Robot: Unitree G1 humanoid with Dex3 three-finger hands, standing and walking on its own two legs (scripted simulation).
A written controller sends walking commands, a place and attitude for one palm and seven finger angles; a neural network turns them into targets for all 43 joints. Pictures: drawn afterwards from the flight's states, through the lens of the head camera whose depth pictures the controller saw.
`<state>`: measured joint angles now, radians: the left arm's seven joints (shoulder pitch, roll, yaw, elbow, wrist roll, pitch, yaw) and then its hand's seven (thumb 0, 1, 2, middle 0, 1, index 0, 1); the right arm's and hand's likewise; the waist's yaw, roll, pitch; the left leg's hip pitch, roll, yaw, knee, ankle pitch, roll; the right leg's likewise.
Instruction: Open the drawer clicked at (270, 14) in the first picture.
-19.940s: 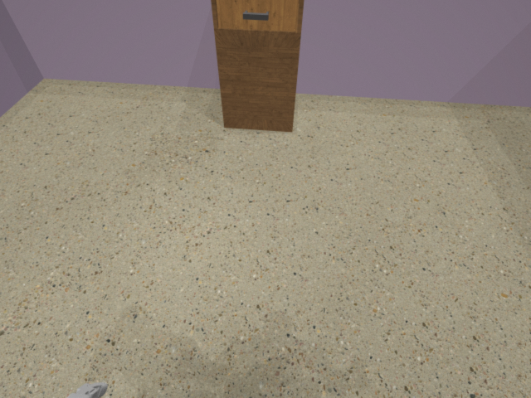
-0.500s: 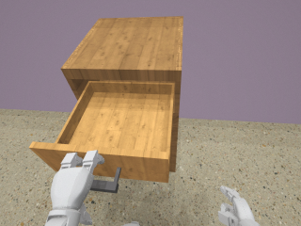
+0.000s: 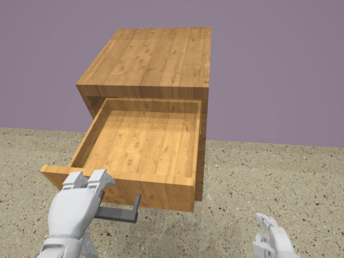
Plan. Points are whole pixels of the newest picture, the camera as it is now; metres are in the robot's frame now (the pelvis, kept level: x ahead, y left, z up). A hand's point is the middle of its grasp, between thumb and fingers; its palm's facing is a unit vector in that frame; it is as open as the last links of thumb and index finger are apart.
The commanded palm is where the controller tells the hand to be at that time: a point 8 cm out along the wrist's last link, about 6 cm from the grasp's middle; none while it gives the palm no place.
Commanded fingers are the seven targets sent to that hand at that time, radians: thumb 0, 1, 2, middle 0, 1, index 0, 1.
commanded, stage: lift the hand off the handle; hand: left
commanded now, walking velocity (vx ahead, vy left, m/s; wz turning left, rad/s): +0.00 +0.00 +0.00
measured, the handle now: (116, 205) +0.25 +0.19 -0.04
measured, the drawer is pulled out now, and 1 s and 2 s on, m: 0.30 0.30 0.30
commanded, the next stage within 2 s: draw the hand back to the body in 0.78 s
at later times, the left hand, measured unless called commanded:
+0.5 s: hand (87, 202) +0.21 +0.20 +0.09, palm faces +0.08 -0.18 -0.98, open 13.9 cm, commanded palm +0.18 +0.20 +0.15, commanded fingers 0.00 -0.50 0.30 -0.30 -1.20 -0.30 -1.20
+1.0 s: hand (78, 201) +0.20 +0.21 +0.10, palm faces +0.06 -0.16 -0.98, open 13.9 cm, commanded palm +0.18 +0.21 +0.17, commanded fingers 0.00 -0.50 0.30 -0.30 -1.20 -0.30 -1.20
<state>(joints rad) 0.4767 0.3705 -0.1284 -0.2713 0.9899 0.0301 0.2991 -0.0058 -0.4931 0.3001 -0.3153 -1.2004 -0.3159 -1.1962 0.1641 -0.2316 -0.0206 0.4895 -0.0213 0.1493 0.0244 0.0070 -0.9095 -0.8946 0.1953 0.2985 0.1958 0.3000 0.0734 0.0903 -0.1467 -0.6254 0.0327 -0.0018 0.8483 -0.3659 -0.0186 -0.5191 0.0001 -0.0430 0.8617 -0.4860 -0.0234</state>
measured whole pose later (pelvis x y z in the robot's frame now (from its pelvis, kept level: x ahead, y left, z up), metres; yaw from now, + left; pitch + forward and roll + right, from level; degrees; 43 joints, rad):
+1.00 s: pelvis +0.01 +0.01 +0.02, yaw +0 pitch +5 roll -1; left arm 0.49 0.43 -0.09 -0.44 0.93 0.05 0.16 -0.01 -0.49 0.30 -0.32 -1.20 -0.32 -1.20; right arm 0.15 -0.24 0.00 0.47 0.00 0.15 0.03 0.01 -0.91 -0.89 0.20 0.30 0.20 0.30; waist 0.09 0.10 -0.11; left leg -0.48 0.03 0.00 0.72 -0.32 -0.01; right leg -0.37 0.00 -0.04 0.70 -0.42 -0.01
